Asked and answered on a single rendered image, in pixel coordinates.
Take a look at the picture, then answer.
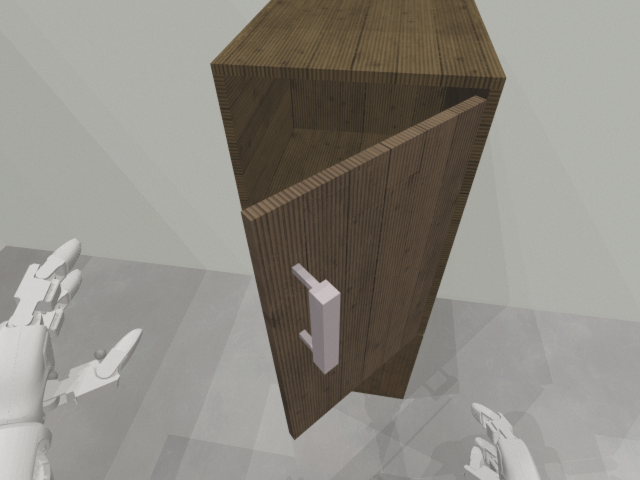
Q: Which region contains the robot right hand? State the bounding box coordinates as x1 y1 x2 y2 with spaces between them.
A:
464 403 541 480

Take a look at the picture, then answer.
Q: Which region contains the cupboard door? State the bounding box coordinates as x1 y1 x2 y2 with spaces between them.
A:
241 95 487 440

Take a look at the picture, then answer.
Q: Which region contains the robot left forearm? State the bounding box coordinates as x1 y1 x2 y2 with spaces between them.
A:
0 422 54 480

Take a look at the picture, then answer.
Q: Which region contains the handle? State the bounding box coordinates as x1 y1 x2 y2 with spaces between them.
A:
292 263 341 374

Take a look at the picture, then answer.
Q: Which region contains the robot left hand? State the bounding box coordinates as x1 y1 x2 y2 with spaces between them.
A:
0 238 143 426

